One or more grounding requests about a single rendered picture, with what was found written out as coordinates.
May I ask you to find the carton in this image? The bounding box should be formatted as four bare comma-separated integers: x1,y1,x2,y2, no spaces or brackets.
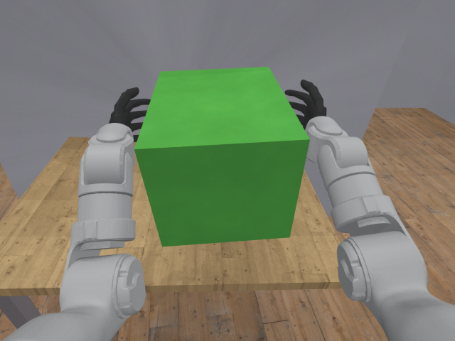
134,67,310,247

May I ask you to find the right robot upper arm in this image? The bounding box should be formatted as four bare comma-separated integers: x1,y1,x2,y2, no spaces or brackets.
337,231,455,341

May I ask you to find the right robot forearm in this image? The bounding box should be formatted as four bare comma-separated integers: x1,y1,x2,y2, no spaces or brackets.
305,116,428,285

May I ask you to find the table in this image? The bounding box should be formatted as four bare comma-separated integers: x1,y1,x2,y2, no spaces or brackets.
0,137,342,329

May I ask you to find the left robot hand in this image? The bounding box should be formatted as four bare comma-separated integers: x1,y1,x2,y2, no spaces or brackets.
109,87,151,142

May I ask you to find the right robot hand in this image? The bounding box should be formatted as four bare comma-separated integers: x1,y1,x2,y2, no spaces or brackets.
285,80,326,130

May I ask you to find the left robot forearm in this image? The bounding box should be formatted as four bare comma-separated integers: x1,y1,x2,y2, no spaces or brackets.
60,123,136,309

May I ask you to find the left robot upper arm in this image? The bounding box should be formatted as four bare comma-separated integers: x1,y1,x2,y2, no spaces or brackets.
2,254,146,341

